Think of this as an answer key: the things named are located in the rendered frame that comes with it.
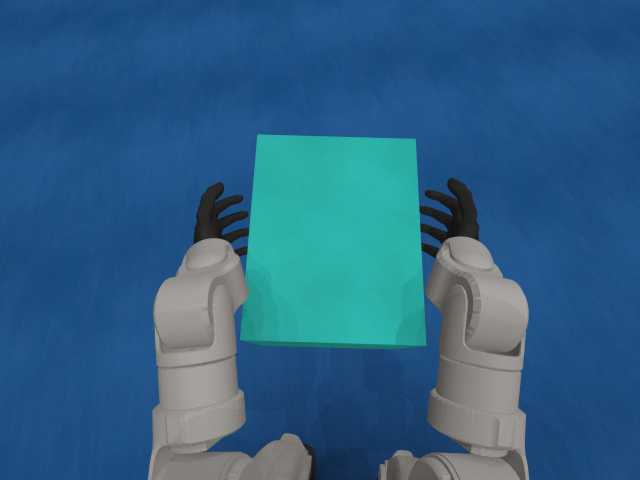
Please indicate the robot right thigh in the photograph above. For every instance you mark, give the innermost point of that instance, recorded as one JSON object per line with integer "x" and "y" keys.
{"x": 396, "y": 468}

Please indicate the left robot hand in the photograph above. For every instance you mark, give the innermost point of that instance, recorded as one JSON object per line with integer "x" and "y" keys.
{"x": 209, "y": 226}

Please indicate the right robot hand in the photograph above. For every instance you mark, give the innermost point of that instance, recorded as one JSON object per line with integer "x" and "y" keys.
{"x": 462, "y": 223}

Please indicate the left robot forearm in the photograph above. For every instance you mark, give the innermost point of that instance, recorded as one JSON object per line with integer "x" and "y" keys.
{"x": 195, "y": 340}

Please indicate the left robot upper arm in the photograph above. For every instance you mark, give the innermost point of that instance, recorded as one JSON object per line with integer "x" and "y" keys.
{"x": 210, "y": 466}

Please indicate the right robot upper arm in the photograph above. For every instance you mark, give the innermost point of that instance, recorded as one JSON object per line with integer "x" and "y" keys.
{"x": 459, "y": 466}

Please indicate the right robot shin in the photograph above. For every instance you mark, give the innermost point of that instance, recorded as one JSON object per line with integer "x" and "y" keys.
{"x": 402, "y": 452}

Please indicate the right robot forearm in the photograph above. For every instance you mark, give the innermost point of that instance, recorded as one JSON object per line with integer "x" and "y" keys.
{"x": 482, "y": 342}

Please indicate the carton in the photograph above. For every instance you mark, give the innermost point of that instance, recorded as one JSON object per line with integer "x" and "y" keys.
{"x": 334, "y": 255}

